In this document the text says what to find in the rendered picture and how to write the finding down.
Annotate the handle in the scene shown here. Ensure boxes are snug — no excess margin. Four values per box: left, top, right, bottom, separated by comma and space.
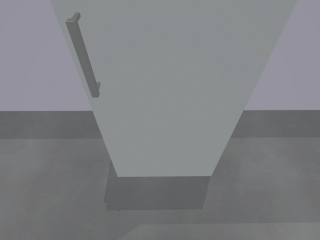
65, 12, 101, 98

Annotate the fridge door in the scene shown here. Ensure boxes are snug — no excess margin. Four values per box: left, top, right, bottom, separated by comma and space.
50, 0, 298, 177

